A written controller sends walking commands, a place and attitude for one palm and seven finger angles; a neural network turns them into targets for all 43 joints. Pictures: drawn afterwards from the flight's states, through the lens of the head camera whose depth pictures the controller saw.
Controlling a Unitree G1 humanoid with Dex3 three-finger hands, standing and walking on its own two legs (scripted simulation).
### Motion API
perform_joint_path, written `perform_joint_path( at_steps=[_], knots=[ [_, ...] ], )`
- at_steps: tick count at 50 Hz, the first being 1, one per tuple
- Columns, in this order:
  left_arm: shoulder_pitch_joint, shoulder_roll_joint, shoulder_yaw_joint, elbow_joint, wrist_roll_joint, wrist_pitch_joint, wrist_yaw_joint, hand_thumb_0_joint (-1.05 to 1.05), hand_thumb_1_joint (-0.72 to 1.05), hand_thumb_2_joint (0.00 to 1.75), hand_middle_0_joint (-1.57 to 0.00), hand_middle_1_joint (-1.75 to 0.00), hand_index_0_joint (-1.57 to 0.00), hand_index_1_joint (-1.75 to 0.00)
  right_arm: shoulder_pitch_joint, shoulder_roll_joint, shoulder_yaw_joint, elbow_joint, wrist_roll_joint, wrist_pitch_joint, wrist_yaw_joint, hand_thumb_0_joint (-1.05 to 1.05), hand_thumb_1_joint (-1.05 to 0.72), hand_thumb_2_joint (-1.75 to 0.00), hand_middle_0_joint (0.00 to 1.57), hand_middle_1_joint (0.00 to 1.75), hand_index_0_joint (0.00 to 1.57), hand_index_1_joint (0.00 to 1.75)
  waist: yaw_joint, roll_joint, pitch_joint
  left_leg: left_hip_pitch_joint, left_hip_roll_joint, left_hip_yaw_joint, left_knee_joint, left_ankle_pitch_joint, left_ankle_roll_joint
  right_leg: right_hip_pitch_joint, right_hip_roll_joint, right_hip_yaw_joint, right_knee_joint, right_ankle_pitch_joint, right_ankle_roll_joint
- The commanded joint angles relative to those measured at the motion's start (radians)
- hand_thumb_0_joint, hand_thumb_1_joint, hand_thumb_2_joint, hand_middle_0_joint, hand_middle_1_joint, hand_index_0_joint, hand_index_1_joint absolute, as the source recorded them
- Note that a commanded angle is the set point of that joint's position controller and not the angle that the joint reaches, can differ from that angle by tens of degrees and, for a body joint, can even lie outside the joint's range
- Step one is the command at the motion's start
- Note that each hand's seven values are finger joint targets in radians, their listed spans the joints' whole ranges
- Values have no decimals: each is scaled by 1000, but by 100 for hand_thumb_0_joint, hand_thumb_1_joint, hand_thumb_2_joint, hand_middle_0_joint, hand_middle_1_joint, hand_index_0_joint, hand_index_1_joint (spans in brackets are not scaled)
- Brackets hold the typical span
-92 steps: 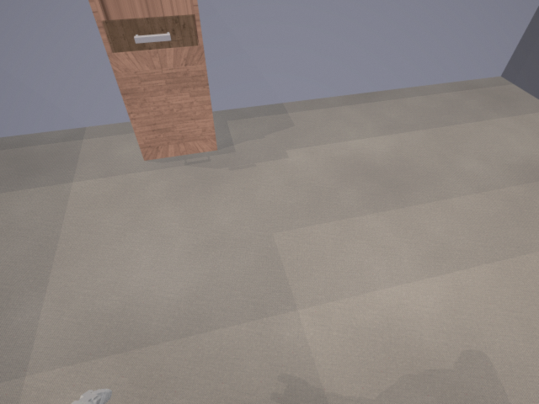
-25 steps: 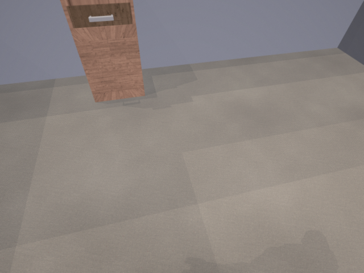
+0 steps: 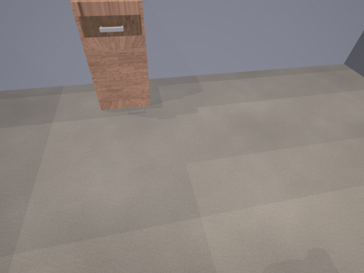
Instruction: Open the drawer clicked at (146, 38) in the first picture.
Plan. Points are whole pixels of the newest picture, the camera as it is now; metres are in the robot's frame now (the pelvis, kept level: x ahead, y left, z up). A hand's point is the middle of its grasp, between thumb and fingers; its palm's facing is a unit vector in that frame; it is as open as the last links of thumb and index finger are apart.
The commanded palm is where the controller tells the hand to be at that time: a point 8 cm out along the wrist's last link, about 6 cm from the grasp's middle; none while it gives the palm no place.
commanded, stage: walk to a spot facing it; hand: left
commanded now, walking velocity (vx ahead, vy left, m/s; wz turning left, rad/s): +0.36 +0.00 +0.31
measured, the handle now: (111, 28) +1.56 +0.56 -0.08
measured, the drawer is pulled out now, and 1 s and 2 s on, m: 0.00 0.00 0.00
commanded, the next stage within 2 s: turn to face it in 1.58 s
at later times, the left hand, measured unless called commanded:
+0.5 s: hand (103, 245) +0.23 +0.23 -0.18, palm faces +0.07 -0.99 -0.14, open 7.4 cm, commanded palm none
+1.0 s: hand (117, 206) +0.35 +0.22 -0.17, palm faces +0.24 -0.95 -0.20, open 7.3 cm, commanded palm none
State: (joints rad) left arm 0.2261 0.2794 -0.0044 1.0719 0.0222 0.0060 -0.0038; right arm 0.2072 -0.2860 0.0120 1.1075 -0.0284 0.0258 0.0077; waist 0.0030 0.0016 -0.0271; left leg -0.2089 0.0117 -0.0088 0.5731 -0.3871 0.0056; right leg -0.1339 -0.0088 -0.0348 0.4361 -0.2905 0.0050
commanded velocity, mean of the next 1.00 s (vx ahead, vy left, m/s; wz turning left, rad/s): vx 0.38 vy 0.00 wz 0.13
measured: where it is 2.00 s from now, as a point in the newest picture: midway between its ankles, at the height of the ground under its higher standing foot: (165, 181)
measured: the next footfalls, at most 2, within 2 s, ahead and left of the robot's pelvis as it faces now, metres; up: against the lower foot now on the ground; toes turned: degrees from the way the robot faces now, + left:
right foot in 0.62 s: +0.41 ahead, -0.03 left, +0.00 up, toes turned -2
left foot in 1.14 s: +0.61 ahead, +0.21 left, +0.00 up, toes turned +21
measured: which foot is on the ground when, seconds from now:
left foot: down 0.00-0.64, up 0.66-1.00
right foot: down 0.00-0.14, up 0.16-0.60, down 0.62-1.00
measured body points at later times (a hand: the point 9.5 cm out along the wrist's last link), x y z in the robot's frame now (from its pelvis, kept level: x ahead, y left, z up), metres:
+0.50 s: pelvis +0.17 +0.06 +0.00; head +0.20 +0.07 +0.45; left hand +0.23 +0.28 -0.16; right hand +0.06 -0.14 -0.14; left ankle +0.03 +0.11 -0.74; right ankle +0.30 -0.07 -0.69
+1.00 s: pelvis +0.43 +0.06 +0.00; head +0.44 +0.06 +0.45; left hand +0.34 +0.27 -0.15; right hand +0.56 -0.16 -0.15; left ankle +0.51 +0.22 -0.69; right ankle +0.37 -0.03 -0.74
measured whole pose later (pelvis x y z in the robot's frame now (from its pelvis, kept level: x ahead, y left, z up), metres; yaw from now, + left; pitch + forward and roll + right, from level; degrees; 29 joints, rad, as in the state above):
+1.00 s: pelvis +0.43 +0.06 +0.00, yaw +10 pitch -1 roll -1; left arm 0.39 0.16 0.03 1.12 0.02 -0.08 0.01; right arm 0.14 -0.18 -0.05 1.01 -0.03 -0.02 0.02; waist 0.02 0.02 0.04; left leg -0.59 0.14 0.07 0.85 -0.14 -0.01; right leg -0.04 0.01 -0.21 0.38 -0.32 -0.05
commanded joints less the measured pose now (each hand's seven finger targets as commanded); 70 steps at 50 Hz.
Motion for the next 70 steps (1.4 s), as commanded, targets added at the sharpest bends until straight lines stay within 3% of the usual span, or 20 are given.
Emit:
perform_joint_path(
  at_steps=[1,5,7,8,11,15,25,30,31,32,33,39,51,55,56,57,58,61,64,70],
  knots=[
    [119,197,65,-25,7,-35,13,0,90,90,-20,-30,-20,-30,-71,-81,-39,-109,7,-41,7,0,-90,-90,20,30,20,30,40,-148,155,-321,54,22,174,-75,12,56,-337,336,-265,-244,-178],
    [52,135,60,-44,-1,-36,10,0,90,90,-20,-30,-20,-30,163,-30,-44,-45,15,-62,8,0,-90,-90,20,30,20,30,-67,-19,110,88,20,84,-124,76,16,-168,-197,46,-28,-118,-87],
    [18,15,33,-99,-11,-34,0,0,90,90,-20,-30,-20,-30,386,-172,-89,15,0,-74,-15,0,-90,-90,20,30,20,30,-125,367,117,248,346,-483,-421,-132,152,-511,6,-113,506,-301,12],
    [-33,44,40,-122,1,-38,5,0,90,90,-20,-30,-20,-30,377,-166,-85,7,8,-68,-17,0,-90,-90,20,30,20,30,-113,256,152,212,387,-524,-431,-161,198,-557,-44,-11,617,-290,-10],
    [-35,9,50,-81,8,-49,-10,0,90,90,-20,-30,-20,-30,286,-45,-60,-15,11,-91,-29,0,-90,-90,20,30,20,30,-63,40,211,133,312,-375,-420,95,193,-571,-121,29,711,-83,-5],
    [30,-40,49,-50,7,-39,-13,0,90,90,-20,-30,-20,-30,318,10,-51,13,20,-119,-42,0,-90,-90,20,30,20,30,-25,76,124,210,222,-159,-381,481,151,-531,-117,-16,689,36,29],
    [-227,-83,48,-136,-7,-47,-19,0,90,90,-20,-30,-20,-30,415,58,-47,77,12,-120,-57,0,-90,-90,20,30,20,30,-70,118,216,232,182,-53,-367,793,120,-464,-55,-117,276,132,0],
    [120,-14,79,-53,5,-65,-1,0,90,90,-20,-30,-20,-30,331,-1,-70,57,18,-115,-57,0,-90,-90,20,30,20,30,103,88,30,180,181,-11,68,1071,84,3,13,-109,134,138,-75],
    [264,55,99,-15,16,-79,7,0,90,90,-20,-30,-20,-30,334,19,-68,40,26,-116,-45,0,-90,-90,20,30,20,30,156,-17,-68,-36,121,13,351,787,62,276,-135,57,105,157,-134],
    [350,142,120,7,12,-79,18,0,90,90,-20,-30,-20,-30,396,80,-61,16,36,-123,-37,0,-90,-90,20,30,20,30,137,-245,-205,-302,-61,48,709,-39,26,473,-439,539,-11,223,-260],
    [312,145,121,3,-10,-74,21,0,90,90,-20,-30,-20,-30,323,64,-65,-4,37,-115,-37,0,-90,-90,20,30,20,30,122,-147,-141,-345,-22,-43,873,-131,55,357,-488,616,-131,130,-296],
    [81,-54,56,-25,4,-99,22,0,90,90,-20,-30,-20,-30,236,150,-63,-19,4,-55,-9,0,-90,-90,20,30,20,30,-41,-55,148,-291,119,-13,703,120,21,-222,-283,92,-234,122,-133],
    [285,-6,52,41,-1,-99,24,0,90,90,-20,-30,-20,-30,-169,111,-53,-159,6,-68,29,0,-90,-90,20,30,20,30,54,-94,151,-360,86,142,129,234,6,120,-255,-32,-183,578,-125],
    [263,23,57,43,-3,-95,29,0,90,90,-20,-30,-20,-30,26,53,-71,-105,0,-82,9,0,-90,-90,20,30,20,30,-54,-95,24,-32,-3,197,-21,191,59,134,-241,-96,131,872,-96],
    [243,18,59,33,-9,-96,27,0,90,90,-20,-30,-20,-30,185,-4,-89,-60,-5,-86,0,0,-90,-90,20,30,20,30,-129,-26,-79,248,60,126,-68,297,91,-23,-206,-133,349,723,-58],
    [286,-38,51,9,-24,-96,16,0,90,90,-20,-30,-20,-30,308,-131,-119,-33,-16,-92,-10,0,-90,-90,20,30,20,30,-147,222,-213,536,355,-272,-99,414,205,-329,-57,-168,682,123,-6],
    [235,-36,45,-25,-19,-99,15,0,90,90,-20,-30,-20,-30,361,-166,-122,-22,8,-84,-19,0,-90,-90,20,30,20,30,-152,230,-237,571,473,-437,-199,522,276,-451,-21,-59,895,-270,-13],
    [123,-57,62,-11,-7,-77,9,0,90,90,-20,-30,-20,-30,137,-20,-87,-61,12,-103,-29,0,-90,-90,20,30,20,30,-60,13,57,184,378,-190,-301,451,186,-478,-142,26,905,-79,-4],
    [198,-112,63,12,8,-38,2,0,90,90,-20,-30,-20,-30,94,43,-69,-53,12,-118,-30,0,-90,-90,20,30,20,30,15,71,108,9,292,-23,-364,369,140,-388,-153,19,811,-3,13],
    [90,-100,71,-45,11,-9,-12,0,90,90,-20,-30,-20,-30,151,40,-71,-48,18,-124,-30,0,-90,-90,20,30,20,30,16,101,167,38,255,52,-443,314,141,-515,-166,-2,663,163,42]
  ],
)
